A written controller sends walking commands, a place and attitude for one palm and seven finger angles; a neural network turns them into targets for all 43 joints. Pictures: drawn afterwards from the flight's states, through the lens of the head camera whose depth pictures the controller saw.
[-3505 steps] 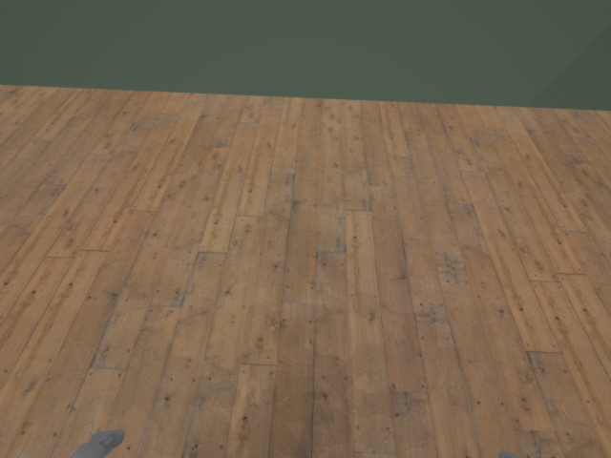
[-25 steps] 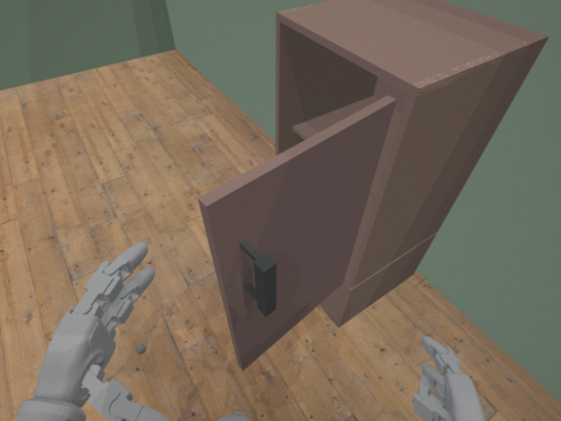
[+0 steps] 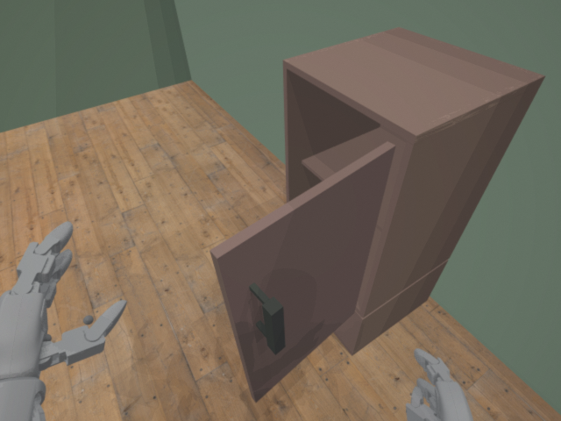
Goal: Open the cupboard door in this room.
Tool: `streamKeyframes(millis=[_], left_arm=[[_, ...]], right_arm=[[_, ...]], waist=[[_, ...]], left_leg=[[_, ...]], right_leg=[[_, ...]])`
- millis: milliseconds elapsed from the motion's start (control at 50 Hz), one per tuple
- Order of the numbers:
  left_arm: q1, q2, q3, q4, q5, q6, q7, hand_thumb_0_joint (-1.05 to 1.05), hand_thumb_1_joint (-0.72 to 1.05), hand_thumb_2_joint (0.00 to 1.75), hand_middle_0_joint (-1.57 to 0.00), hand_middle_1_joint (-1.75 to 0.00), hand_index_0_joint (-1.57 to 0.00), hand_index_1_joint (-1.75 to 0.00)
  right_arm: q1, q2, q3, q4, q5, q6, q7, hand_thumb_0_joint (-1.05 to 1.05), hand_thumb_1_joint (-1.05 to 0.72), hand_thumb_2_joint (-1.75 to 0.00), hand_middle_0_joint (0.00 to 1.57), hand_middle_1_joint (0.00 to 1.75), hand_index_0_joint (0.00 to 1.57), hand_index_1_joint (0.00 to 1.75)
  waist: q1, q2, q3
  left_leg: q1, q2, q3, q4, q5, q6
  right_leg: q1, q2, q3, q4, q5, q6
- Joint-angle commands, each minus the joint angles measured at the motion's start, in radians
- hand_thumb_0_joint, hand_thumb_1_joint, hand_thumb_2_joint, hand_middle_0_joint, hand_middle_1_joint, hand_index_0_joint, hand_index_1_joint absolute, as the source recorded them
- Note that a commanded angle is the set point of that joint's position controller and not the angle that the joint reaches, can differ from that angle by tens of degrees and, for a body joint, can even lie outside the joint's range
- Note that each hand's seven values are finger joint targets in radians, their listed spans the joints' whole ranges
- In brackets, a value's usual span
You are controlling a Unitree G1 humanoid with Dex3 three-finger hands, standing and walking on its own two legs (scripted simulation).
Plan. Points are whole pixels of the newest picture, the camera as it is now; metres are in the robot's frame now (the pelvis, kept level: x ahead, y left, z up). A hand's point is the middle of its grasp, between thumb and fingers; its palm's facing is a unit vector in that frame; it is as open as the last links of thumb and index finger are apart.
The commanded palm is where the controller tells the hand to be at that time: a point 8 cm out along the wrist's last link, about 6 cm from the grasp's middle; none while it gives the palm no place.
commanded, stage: draw the hand back to the body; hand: left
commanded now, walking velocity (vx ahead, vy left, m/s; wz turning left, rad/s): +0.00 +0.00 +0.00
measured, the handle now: (266, 318) +0.29 +0.06 -0.03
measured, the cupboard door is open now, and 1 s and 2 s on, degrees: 97 97 97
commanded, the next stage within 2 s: step back with the hand held close in 0.54 s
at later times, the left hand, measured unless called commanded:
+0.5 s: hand (85, 307) +0.19 +0.23 +0.16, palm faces +0.43 -0.81 -0.41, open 7.5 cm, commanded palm +0.14 +0.27 +0.18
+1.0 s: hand (72, 317) +0.17 +0.24 +0.16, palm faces +0.30 -0.80 -0.52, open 7.4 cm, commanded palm +0.12 +0.29 +0.18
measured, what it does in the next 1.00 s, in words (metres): stands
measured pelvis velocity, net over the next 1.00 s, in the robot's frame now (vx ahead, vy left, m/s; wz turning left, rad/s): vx -0.04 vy -0.01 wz -0.05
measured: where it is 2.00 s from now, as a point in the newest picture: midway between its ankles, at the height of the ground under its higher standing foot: outside the picture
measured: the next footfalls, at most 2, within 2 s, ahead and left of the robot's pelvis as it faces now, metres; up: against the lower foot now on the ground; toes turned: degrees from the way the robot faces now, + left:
right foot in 1.80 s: -0.26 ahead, -0.08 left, +0.00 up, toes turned +1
left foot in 1.96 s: -0.15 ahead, +0.10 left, +0.00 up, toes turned +1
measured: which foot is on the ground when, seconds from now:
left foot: down 0.00-1.00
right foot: down 0.00-1.00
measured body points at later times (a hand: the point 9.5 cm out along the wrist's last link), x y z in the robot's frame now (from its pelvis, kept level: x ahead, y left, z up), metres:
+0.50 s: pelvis +0.00 -0.03 +0.01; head -0.02 -0.05 +0.46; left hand +0.16 +0.27 +0.18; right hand +0.19 -0.25 -0.07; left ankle -0.01 +0.10 -0.73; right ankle -0.04 -0.14 -0.73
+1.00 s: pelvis -0.04 -0.01 +0.01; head -0.02 -0.02 +0.46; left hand +0.15 +0.28 +0.19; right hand +0.14 -0.26 -0.07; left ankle -0.01 +0.10 -0.73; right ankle -0.04 -0.14 -0.73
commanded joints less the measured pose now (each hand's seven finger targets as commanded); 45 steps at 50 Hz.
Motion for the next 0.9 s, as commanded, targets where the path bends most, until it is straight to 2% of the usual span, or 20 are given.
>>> streamKeyframes(millis=[0, 60, 140, 200, 220, 320, 380, 420, 460, 540, 620, 640, 660, 680, 700, 720, 760, 780, 860, 880], left_arm=[[-0.065, 0.171, 0.164, -0.196, -0.005, -0.075, 0.008, 0.0, 0.65, 0.8, -0.19, -0.3, -0.19, -0.3], [-0.12, 0.196, 0.203, -0.212, -0.007, -0.085, 0.007, 0.0, 0.76, 0.84, -0.19, -0.3, -0.19, -0.3], [-0.162, 0.224, 0.251, -0.21, -0.015, -0.097, 0.007, 0.0, 0.9, 0.9, -0.2, -0.3, -0.2, -0.3], [-0.095, 0.143, 0.188, -0.113, -0.022, -0.086, -0.01, 0.0, 0.9, 0.9, -0.2, -0.3, -0.2, -0.3], [-0.113, 0.139, 0.176, -0.126, -0.022, -0.086, -0.015, 0.0, 0.9, 0.9, -0.2, -0.3, -0.2, -0.3], [-0.134, 0.191, 0.214, -0.152, -0.021, -0.1, -0.015, 0.0, 0.9, 0.9, -0.2, -0.3, -0.2, -0.3], [-0.146, 0.229, 0.241, -0.184, -0.019, -0.108, -0.009, 0.0, 0.9, 0.9, -0.2, -0.3, -0.2, -0.3], [-0.154, 0.213, 0.227, -0.206, -0.017, -0.115, -0.008, 0.0, 0.9, 0.9, -0.2, -0.3, -0.2, -0.3], [-0.15, 0.214, 0.228, -0.2, -0.016, -0.116, -0.006, 0.0, 0.9, 0.9, -0.2, -0.3, -0.2, -0.3], [-0.149, 0.187, 0.208, -0.148, -0.02, -0.111, -0.011, 0.0, 0.9, 0.9, -0.2, -0.3, -0.2, -0.3], [-0.141, 0.183, 0.209, -0.125, -0.024, -0.12, -0.016, 0.0, 0.9, 0.9, -0.2, -0.3, -0.2, -0.3], [-0.228, 0.221, 0.229, -0.177, -0.022, -0.128, -0.013, 0.0, 0.9, 0.9, -0.2, -0.3, -0.2, -0.3], [-0.28, 0.321, 0.333, -0.185, -0.012, -0.164, -0.007, 0.0, 0.9, 0.9, -0.2, -0.3, -0.2, -0.3], [-0.258, 0.313, 0.33, -0.141, -0.007, -0.179, -0.01, 0.0, 0.9, 0.9, -0.2, -0.3, -0.2, -0.3], [-0.164, 0.252, 0.28, -0.083, -0.009, -0.171, -0.017, 0.0, 0.9, 0.9, -0.2, -0.3, -0.2, -0.3], [-0.134, 0.227, 0.253, -0.092, -0.007, -0.17, -0.021, 0.0, 0.9, 0.9, -0.2, -0.3, -0.2, -0.3], [-0.081, 0.207, 0.237, -0.107, -0.008, -0.174, -0.022, 0.0, 0.9, 0.9, -0.2, -0.3, -0.2, -0.3], [-0.06, 0.213, 0.243, -0.121, -0.008, -0.177, -0.019, 0.0, 0.9, 0.9, -0.2, -0.3, -0.2, -0.3], [-0.01, 0.254, 0.285, -0.192, -0.013, -0.178, -0.007, 0.0, 0.9, 0.9, -0.2, -0.3, -0.2, -0.3], [-0.007, 0.279, 0.306, -0.204, -0.013, -0.179, -0.002, 0.0, 0.9, 0.9, -0.2, -0.3, -0.2, -0.3]], right_arm=[[-0.127, -0.107, -0.054, -0.144, -0.007, -0.053, 0.0, 0.0, -0.9, -0.9, 0.2, 0.3, 0.2, 0.3], [-0.138, -0.107, -0.057, -0.132, -0.008, -0.049, 0.003, 0.0, -0.9, -0.9, 0.2, 0.3, 0.2, 0.3], [-0.145, -0.108, -0.064, -0.113, -0.01, -0.046, 0.005, 0.0, -0.9, -0.9, 0.2, 0.3, 0.2, 0.3], [-0.145, -0.111, -0.069, -0.102, -0.012, -0.035, 0.014, 0.0, -0.9, -0.9, 0.2, 0.3, 0.2, 0.3], [-0.149, -0.115, -0.075, -0.106, -0.01, -0.029, 0.017, 0.0, -0.9, -0.9, 0.2, 0.3, 0.2, 0.3], [-0.167, -0.116, -0.083, -0.107, -0.016, -0.022, 0.014, 0.0, -0.9, -0.9, 0.2, 0.3, 0.2, 0.3], [-0.174, -0.112, -0.082, -0.1, -0.016, -0.028, 0.01, 0.0, -0.9, -0.9, 0.2, 0.3, 0.2, 0.3], [-0.176, -0.105, -0.079, -0.097, -0.015, -0.034, 0.01, 0.0, -0.9, -0.9, 0.2, 0.3, 0.2, 0.3], [-0.174, -0.104, -0.079, -0.091, -0.017, -0.041, 0.008, 0.0, -0.9, -0.9, 0.2, 0.3, 0.2, 0.3], [-0.179, -0.108, -0.083, -0.084, -0.014, -0.039, 0.008, 0.0, -0.9, -0.9, 0.2, 0.3, 0.2, 0.3], [-0.181, -0.11, -0.089, -0.082, -0.014, -0.036, 0.009, 0.0, -0.9, -0.9, 0.2, 0.3, 0.2, 0.3], [-0.188, -0.114, -0.088, -0.08, -0.013, -0.038, 0.007, 0.0, -0.9, -0.9, 0.2, 0.3, 0.2, 0.3], [-0.178, -0.129, -0.087, -0.11, -0.003, -0.017, 0.01, 0.0, -0.9, -0.9, 0.2, 0.3, 0.2, 0.3], [-0.172, -0.117, -0.087, -0.096, -0.007, -0.002, 0.01, 0.0, -0.9, -0.9, 0.2, 0.3, 0.2, 0.3], [-0.185, -0.118, -0.091, -0.091, -0.01, 0.008, 0.011, 0.0, -0.9, -0.9, 0.2, 0.3, 0.2, 0.3], [-0.181, -0.122, -0.095, -0.099, -0.011, 0.018, 0.015, 0.0, -0.9, -0.9, 0.2, 0.3, 0.2, 0.3], [-0.177, -0.126, -0.099, -0.112, -0.011, 0.032, 0.016, 0.0, -0.9, -0.9, 0.2, 0.3, 0.2, 0.3], [-0.179, -0.13, -0.103, -0.117, -0.011, 0.037, 0.014, 0.0, -0.9, -0.9, 0.2, 0.3, 0.2, 0.3], [-0.176, -0.126, -0.112, -0.148, -0.004, 0.06, 0.01, 0.0, -0.9, -0.9, 0.2, 0.3, 0.2, 0.3], [-0.181, -0.129, -0.113, -0.15, -0.006, 0.066, 0.006, 0.0, -0.9, -0.9, 0.2, 0.3, 0.2, 0.3]], waist=[[0.011, -0.022, -0.054], [0.012, 0.019, -0.046], [0.015, 0.029, -0.051], [0.009, -0.021, -0.007], [0.006, -0.024, -0.008], [0.017, -0.056, -0.044], [0.021, -0.017, -0.063], [0.015, 0.025, -0.047], [0.015, 0.026, -0.041], [0.009, -0.014, 0.019], [0.014, -0.046, 0.006], [0.011, -0.032, -0.021], [-0.037, -0.057, 0.063], [-0.036, -0.077, 0.049], [-0.041, -0.083, 0.046], [-0.043, -0.083, 0.022], [-0.044, -0.045, -0.03], [-0.041, -0.016, -0.065], [-0.038, -0.048, -0.157], [-0.033, -0.037, -0.166]], left_leg=[[0.116, 0.04, -0.028, -0.137, 0.387, -0.01], [0.143, 0.036, -0.017, -0.156, 0.369, -0.01], [0.174, 0.032, -0.004, -0.165, 0.396, -0.008], [0.177, 0.037, 0.0, -0.176, 0.417, -0.004], [0.185, 0.037, 0.004, -0.179, 0.404, -0.003], [0.198, 0.026, 0.014, -0.185, 0.368, 0.007], [0.209, 0.019, 0.021, -0.178, 0.369, 0.007], [0.213, 0.017, 0.022, -0.18, 0.366, 0.004], [0.219, 0.016, 0.025, -0.179, 0.38, 0.004], [0.21, 0.021, 0.023, -0.194, 0.322, 0.004], [0.213, 0.022, 0.023, -0.203, 0.311, 0.007], [0.223, 0.019, 0.021, -0.202, 0.307, 0.008], [0.161, 0.032, 0.016, -0.148, 0.252, 0.02], [0.139, 0.024, -0.003, -0.135, 0.228, 0.017], [0.152, 0.026, 0.003, -0.127, 0.247, 0.015], [0.154, 0.028, 0.009, -0.13, 0.262, 0.012], [0.163, 0.039, 0.014, -0.142, 0.32, 0.011], [0.169, 0.043, 0.015, -0.147, 0.358, 0.011], [0.179, 0.063, 0.011, -0.152, 0.476, 0.008], [0.171, 0.063, 0.005, -0.155, 0.498, 0.007]], right_leg=[[0.019, 0.028, -0.033, -0.095, 0.321, -0.045], [0.03, 0.03, -0.026, -0.124, 0.317, -0.046], [0.055, 0.029, -0.02, -0.148, 0.364, -0.045], [0.053, 0.03, -0.025, -0.163, 0.382, -0.039], [0.05, 0.03, -0.022, -0.169, 0.377, -0.036], [0.076, 0.031, -0.011, -0.188, 0.387, -0.035], [0.092, 0.027, 0.0, -0.198, 0.41, -0.039], [0.08, 0.027, 0.0, -0.201, 0.402, -0.038], [0.076, 0.029, -0.003, -0.202, 0.414, -0.037], [0.041, 0.034, 0.0, -0.229, 0.351, -0.034], [0.054, 0.033, 0.004, -0.233, 0.339, -0.032], [0.06, 0.032, 0.009, -0.236, 0.335, -0.032], [-0.075, -0.019, 0.097, -0.289, 0.403, -0.03], [-0.06, -0.043, 0.093, -0.285, 0.422, -0.036], [-0.074, -0.049, 0.097, -0.284, 0.457, -0.038], [-0.07, -0.048, 0.091, -0.274, 0.465, -0.033], [-0.048, -0.043, 0.069, -0.242, 0.486, -0.027], [-0.028, -0.042, 0.058, -0.223, 0.501, -0.025], [0.006, -0.02, 0.039, -0.165, 0.555, -0.016], [0.017, -0.017, 0.03, -0.153, 0.559, -0.017]])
